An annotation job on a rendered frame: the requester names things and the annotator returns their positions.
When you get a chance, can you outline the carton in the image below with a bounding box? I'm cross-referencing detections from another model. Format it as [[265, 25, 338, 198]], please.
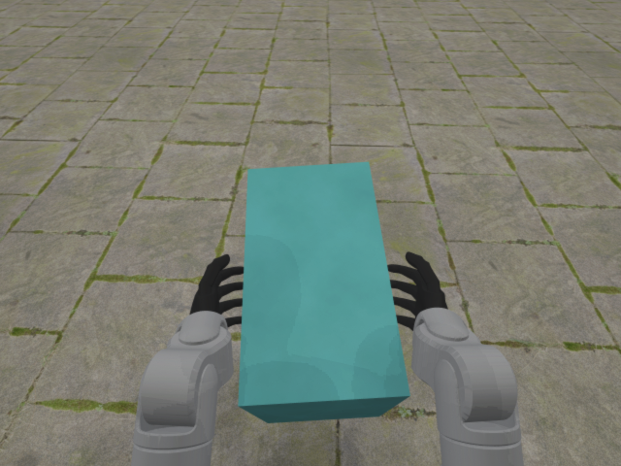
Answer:
[[238, 162, 410, 423]]

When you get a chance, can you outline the robot left hand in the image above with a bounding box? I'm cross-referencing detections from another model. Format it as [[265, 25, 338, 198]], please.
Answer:
[[190, 254, 244, 327]]

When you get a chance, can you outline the robot right hand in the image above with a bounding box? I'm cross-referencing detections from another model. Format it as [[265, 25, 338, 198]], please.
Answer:
[[387, 251, 448, 331]]

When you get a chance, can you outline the robot left forearm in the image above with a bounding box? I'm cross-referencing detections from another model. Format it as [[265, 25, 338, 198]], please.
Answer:
[[131, 311, 234, 466]]

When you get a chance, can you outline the robot right forearm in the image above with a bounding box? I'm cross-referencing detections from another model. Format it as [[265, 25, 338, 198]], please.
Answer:
[[411, 308, 524, 466]]

